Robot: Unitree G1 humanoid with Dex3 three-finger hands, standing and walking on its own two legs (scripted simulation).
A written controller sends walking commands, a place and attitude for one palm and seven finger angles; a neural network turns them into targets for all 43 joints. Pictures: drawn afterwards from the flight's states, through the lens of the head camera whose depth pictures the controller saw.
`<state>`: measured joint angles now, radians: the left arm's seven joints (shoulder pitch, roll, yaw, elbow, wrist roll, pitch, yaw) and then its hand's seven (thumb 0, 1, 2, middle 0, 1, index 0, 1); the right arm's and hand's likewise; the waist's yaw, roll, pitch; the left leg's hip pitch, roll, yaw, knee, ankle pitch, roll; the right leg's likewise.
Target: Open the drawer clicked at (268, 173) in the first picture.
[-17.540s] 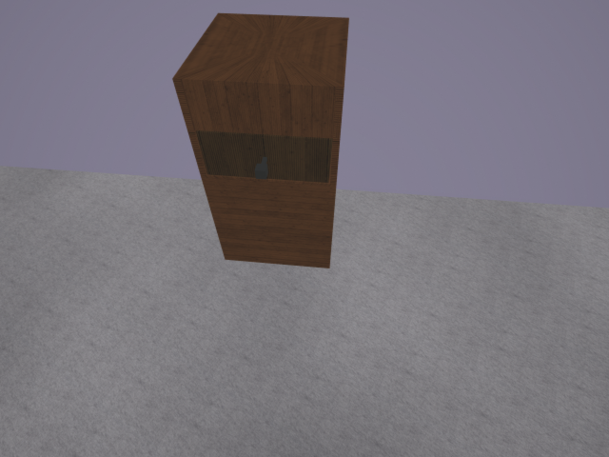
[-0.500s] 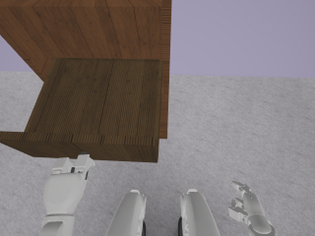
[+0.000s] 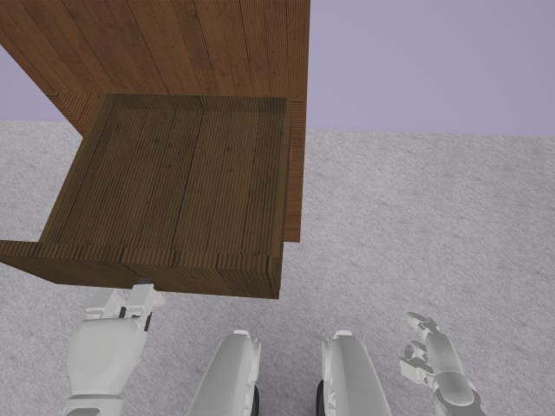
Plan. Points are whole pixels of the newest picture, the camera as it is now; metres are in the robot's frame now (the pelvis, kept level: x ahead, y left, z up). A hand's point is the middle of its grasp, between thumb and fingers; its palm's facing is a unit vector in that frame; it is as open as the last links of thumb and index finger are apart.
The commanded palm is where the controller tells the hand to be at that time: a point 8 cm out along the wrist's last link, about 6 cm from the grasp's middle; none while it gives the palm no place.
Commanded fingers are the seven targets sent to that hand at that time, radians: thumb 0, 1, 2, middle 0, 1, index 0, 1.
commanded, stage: pull the drawer open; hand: left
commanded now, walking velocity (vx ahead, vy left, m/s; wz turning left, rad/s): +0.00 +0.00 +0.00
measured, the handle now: (137, 307) +0.26 +0.23 -0.04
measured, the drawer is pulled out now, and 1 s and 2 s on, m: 0.28 0.30 0.30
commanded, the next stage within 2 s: open the thumb to release the handle in 0.76 s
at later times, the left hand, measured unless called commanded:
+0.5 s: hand (128, 358) +0.19 +0.23 -0.06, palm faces -0.09 -0.10 -0.99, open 6.7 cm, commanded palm +0.15 +0.25 -0.01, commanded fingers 0.00 0.90 0.90 -0.40 -1.35 -0.40 -1.35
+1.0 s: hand (127, 359) +0.19 +0.23 -0.05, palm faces -0.08 -0.06 -1.00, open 6.7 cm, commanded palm +0.17 +0.23 -0.01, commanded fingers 0.00 0.34 0.66 -0.36 -1.29 -0.36 -1.29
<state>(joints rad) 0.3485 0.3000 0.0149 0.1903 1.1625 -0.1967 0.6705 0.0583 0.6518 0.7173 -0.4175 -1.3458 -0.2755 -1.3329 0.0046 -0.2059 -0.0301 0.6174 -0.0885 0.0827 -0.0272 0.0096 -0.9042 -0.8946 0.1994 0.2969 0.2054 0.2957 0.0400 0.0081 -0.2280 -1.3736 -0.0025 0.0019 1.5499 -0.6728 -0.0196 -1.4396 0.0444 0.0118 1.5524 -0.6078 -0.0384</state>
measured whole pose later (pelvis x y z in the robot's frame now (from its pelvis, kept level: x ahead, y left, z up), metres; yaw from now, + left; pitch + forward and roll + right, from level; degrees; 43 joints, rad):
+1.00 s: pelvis +0.00 +0.00 -0.01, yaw +1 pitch +29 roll +2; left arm 0.38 0.31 0.01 0.16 1.18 -0.22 0.69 0.03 0.60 0.74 -0.41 -1.34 -0.31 -1.34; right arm 0.00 -0.22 -0.04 0.62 -0.10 0.07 -0.03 0.01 -0.90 -0.89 0.20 0.30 0.21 0.30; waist 0.07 0.02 -0.24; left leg -1.41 -0.01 -0.01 1.58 -0.68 -0.02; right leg -1.47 0.04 0.00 1.58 -0.62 -0.04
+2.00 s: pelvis -0.01 +0.00 +0.02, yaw +0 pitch +26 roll +1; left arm 0.28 0.31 -0.07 0.24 1.14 -0.08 0.67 0.00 -0.48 0.30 -0.32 -1.20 -0.37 -1.20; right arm 0.05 -0.21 -0.03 0.64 -0.06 0.04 -0.07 0.01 -0.90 -0.89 0.20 0.30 0.21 0.30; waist 0.03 0.03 -0.22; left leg -1.30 -0.01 -0.02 1.48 -0.62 -0.02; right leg -1.35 0.04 0.00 1.46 -0.56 -0.03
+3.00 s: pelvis +0.02 +0.01 +0.07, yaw +0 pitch +20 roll +0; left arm 0.43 0.32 -0.06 0.10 1.10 -0.07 0.60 0.00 -0.49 0.30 -0.32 -1.20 -0.36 -1.21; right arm 0.12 -0.24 -0.03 0.54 -0.07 0.06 -0.02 0.01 -0.90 -0.89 0.20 0.30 0.21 0.30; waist 0.03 0.05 -0.21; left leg -1.02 -0.01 -0.01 1.25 -0.58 0.00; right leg -1.07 0.04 0.01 1.24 -0.52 -0.02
